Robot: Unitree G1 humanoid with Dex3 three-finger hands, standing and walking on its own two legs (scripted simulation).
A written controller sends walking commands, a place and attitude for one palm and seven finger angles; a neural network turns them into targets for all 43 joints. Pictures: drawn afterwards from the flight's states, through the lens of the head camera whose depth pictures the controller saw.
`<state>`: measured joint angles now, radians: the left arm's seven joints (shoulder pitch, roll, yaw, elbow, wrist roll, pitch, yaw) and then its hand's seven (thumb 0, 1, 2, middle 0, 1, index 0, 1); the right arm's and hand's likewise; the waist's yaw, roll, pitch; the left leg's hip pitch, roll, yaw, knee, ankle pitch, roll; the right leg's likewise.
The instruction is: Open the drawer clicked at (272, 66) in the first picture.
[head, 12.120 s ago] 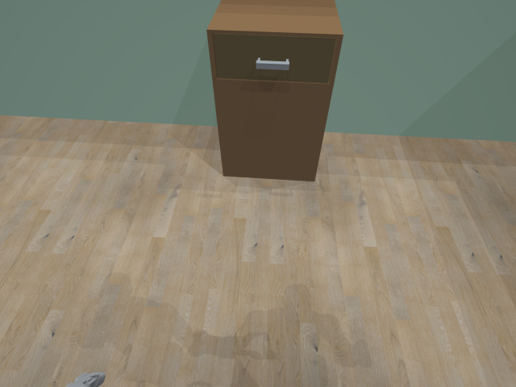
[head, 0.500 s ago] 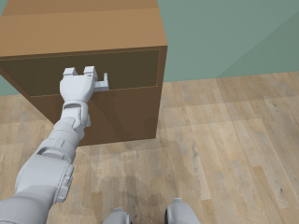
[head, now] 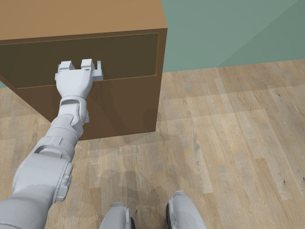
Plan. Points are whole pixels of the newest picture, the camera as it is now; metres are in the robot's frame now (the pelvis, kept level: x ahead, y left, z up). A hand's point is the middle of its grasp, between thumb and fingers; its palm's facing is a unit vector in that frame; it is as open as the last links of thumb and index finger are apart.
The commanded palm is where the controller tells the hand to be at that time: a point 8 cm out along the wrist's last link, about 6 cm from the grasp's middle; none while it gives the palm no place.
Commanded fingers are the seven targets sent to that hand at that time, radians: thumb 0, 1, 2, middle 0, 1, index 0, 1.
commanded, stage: lower the fingers behind the handle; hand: left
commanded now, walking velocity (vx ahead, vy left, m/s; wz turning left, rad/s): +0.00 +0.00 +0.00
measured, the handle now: (80, 71) +0.56 +0.17 +0.00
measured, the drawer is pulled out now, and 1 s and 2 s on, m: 0.00 0.00 0.08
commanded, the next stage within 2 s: close the thumb around the handle in 0.32 s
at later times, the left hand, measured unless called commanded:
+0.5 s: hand (82, 92) +0.50 +0.17 -0.02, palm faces -0.03 -0.03 -1.00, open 13.8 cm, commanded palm +0.47 +0.17 +0.02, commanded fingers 0.00 -0.22 0.42 -0.32 -1.23 -0.32 -1.23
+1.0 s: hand (82, 91) +0.50 +0.17 -0.02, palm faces -0.04 -0.01 -1.00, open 6.3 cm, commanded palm +0.48 +0.17 +0.02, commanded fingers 0.00 0.90 0.90 -0.40 -1.35 -0.40 -1.35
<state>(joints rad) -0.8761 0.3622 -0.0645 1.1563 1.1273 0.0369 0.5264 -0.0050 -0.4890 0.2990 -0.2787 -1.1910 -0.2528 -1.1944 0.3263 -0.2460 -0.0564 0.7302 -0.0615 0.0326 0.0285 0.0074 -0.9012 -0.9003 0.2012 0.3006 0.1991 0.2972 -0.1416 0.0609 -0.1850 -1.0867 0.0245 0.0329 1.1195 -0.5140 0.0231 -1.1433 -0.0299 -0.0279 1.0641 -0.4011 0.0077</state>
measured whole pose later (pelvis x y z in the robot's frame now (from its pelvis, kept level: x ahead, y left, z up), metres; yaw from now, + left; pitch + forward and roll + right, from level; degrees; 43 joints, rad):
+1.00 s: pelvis +0.01 +0.00 +0.00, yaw +0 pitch +27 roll -1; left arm -0.87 0.36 -0.07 1.16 1.12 0.05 0.52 0.00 0.63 0.78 -0.36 -1.32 -0.37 -1.30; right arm 0.32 -0.24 -0.05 0.73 -0.06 0.04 0.02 0.01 -0.90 -0.90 0.20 0.30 0.20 0.30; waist -0.14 0.07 -0.18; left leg -1.06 0.02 0.03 1.10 -0.52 0.03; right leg -1.12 -0.03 -0.03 1.05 -0.41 0.01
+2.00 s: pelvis +0.04 +0.00 +0.03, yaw -1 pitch +22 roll -1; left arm -0.40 0.21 -0.15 0.76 1.13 0.12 0.56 0.01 0.72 0.78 -0.28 -1.35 -0.34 -1.30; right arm 0.23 -0.22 -0.07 0.67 -0.04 0.09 0.03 0.01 -0.90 -0.90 0.20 0.30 0.20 0.30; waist -0.04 0.05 -0.19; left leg -0.82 0.03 0.04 0.95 -0.52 0.02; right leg -0.89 -0.01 -0.02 0.91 -0.41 0.01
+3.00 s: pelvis +0.02 -0.02 +0.03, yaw -1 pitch +16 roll +1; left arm 0.01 0.19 -0.22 0.44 1.15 0.13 0.60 0.02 0.70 0.79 -0.28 -1.35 -0.36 -1.30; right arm 0.16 -0.22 -0.05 0.64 -0.04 0.05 0.01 0.01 -0.90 -0.90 0.20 0.30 0.20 0.30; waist 0.01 0.04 -0.18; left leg -0.75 0.03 0.04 0.98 -0.51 -0.01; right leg -0.84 -0.01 -0.01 0.98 -0.42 -0.01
